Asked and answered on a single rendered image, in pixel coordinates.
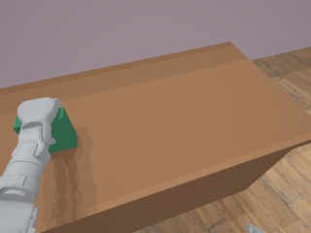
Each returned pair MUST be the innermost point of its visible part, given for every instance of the robot left hand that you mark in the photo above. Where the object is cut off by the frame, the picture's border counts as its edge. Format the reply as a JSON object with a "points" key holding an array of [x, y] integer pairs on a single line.
{"points": [[45, 108]]}

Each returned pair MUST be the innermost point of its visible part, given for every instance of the left robot upper arm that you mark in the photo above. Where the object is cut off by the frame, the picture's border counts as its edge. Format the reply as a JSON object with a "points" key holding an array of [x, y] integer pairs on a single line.
{"points": [[17, 216]]}

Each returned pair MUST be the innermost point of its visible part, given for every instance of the table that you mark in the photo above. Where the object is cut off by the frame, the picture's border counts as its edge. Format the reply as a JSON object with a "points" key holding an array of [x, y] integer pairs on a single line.
{"points": [[156, 138]]}

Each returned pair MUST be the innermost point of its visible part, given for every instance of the sponge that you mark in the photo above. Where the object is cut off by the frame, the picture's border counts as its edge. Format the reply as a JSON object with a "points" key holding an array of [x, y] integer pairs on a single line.
{"points": [[62, 131]]}

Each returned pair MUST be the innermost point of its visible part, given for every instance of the robot left forearm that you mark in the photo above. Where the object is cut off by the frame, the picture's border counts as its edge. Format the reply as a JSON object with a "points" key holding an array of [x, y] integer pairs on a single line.
{"points": [[21, 179]]}

